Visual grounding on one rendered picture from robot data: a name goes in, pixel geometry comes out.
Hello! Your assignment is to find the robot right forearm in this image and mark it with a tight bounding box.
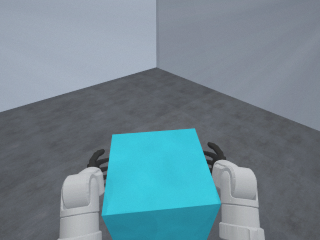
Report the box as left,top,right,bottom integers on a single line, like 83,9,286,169
212,160,265,240

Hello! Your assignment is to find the right robot hand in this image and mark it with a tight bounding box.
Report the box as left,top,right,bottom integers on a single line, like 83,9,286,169
203,142,226,176

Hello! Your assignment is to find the robot left forearm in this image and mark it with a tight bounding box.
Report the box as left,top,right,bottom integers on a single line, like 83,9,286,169
57,167,105,240

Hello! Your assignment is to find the carton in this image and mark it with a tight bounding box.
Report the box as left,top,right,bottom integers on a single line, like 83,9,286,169
101,128,221,240

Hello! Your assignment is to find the left robot hand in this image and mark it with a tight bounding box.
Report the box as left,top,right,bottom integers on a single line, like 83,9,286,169
87,149,109,188

